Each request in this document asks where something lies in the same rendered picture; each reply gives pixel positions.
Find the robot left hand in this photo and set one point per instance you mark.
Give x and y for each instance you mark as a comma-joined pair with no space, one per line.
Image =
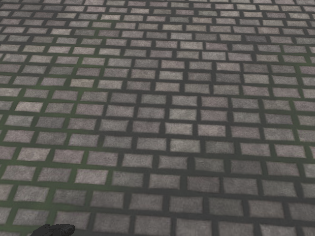
54,230

